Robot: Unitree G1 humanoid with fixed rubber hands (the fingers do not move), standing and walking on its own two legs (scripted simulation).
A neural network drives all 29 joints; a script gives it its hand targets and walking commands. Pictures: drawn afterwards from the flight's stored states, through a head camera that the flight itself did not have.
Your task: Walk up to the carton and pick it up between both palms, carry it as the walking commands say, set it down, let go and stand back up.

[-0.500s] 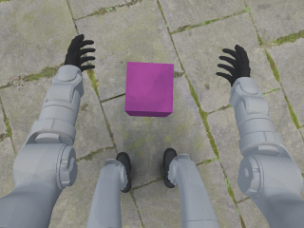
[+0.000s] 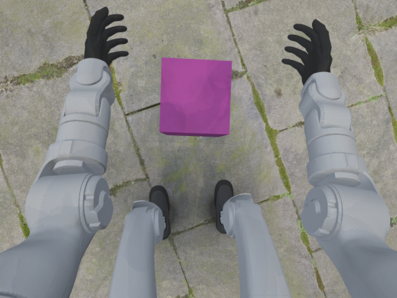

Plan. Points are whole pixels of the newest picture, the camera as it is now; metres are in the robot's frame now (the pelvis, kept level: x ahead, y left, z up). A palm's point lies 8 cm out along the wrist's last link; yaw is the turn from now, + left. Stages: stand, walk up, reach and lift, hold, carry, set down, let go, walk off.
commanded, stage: reach and lift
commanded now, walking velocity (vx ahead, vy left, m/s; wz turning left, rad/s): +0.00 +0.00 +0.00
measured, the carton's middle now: (194, 103) +0.50 -0.02 -0.51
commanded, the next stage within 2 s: none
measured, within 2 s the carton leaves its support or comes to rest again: neither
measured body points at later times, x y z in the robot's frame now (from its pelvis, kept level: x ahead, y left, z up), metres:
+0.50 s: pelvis -0.03 +0.00 -0.15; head +0.32 +0.00 +0.14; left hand +0.54 +0.15 -0.29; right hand +0.50 -0.22 -0.29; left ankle +0.07 +0.12 -0.60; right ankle +0.08 -0.12 -0.60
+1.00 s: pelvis -0.04 +0.00 -0.24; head +0.33 -0.01 +0.00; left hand +0.53 +0.15 -0.43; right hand +0.50 -0.21 -0.43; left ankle +0.07 +0.13 -0.60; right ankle +0.08 -0.12 -0.60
